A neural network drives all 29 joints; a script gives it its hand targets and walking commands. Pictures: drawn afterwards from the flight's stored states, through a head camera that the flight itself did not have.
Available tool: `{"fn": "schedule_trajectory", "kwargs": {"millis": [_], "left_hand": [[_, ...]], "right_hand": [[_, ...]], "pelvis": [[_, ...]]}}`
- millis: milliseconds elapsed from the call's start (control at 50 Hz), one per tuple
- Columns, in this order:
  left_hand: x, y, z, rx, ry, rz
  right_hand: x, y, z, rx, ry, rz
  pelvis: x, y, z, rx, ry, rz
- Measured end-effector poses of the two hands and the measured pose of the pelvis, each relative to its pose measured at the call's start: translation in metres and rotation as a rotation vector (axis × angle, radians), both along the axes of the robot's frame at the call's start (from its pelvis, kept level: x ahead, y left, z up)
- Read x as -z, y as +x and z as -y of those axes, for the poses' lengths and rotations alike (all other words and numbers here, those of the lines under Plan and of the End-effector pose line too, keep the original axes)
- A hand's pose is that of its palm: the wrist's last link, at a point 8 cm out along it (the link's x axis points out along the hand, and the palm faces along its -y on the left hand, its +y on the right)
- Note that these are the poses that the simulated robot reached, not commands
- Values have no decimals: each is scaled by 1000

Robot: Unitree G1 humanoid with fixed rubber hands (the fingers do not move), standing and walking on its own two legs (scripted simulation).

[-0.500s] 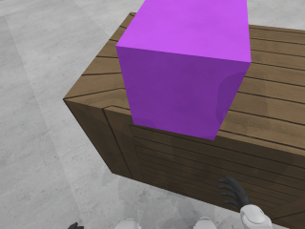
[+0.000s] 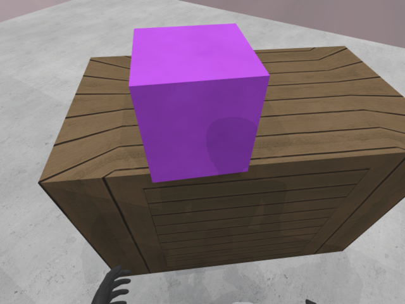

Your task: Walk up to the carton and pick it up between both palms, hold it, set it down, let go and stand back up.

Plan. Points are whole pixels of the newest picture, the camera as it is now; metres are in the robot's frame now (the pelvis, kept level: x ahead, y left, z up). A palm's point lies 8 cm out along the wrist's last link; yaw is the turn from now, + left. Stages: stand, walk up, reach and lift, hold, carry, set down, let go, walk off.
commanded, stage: walk up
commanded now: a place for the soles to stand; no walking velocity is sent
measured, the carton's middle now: (193, 103) +0.52 -0.01 +0.13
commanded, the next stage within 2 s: none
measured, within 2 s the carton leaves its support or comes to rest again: neither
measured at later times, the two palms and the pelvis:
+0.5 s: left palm out of the picture +0.15 +0.27 -0.11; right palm out of the picture +0.07 -0.17 -0.09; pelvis +0.02 +0.05 +0.01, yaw -1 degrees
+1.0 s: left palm (102, 299) +0.18 +0.20 -0.09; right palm (305, 294) +0.16 -0.22 -0.09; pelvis +0.05 -0.01 +0.01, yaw +5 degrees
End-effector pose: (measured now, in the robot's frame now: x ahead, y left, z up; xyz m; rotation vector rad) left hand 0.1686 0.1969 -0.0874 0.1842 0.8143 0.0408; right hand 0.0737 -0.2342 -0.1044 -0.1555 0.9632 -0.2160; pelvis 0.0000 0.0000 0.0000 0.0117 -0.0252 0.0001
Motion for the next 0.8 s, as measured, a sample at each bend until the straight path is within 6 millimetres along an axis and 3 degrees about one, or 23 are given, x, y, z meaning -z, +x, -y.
{"fn": "schedule_trajectory", "kwargs": {"millis": [80, 140, 220, 300, 400, 480, 620, 800], "left_hand": [[-4, 10, 19, 39, -25, 44], [-5, 1, 16, 1, -25, 48], [-1, -17, -5, -45, -11, -5], [9, -21, -34, -51, -25, -36], [21, -20, -64, -27, -14, -94], [23, -21, -75, -26, 13, -136], [20, -5, -52, -4, 3, -138], [6, 10, -2, -40, -65, -76]], "right_hand": [[12, -28, 5, 34, 23, -82], [14, -31, 2, 11, 33, -119], [7, -17, -10, -14, 32, -88], [-1, -1, -33, -28, 20, -22], [-9, 1, -60, 9, 16, 3], [-16, 1, -67, 34, 11, -4], [-15, 9, -50, 42, -4, -17], [-10, 51, -21, -40, 24, -4]], "pelvis": [[2, 0, -2, 29, -21, 11], [1, 0, -8, 45, -29, 10], [-3, 3, -21, 46, -37, 9], [0, 8, -38, 32, -48, 2], [0, 12, -47, 22, -19, 5], [-7, 15, -47, 20, -11, 0], [-7, 21, -35, 7, 6, -11], [-10, 36, -8, -26, -12, -8]]}}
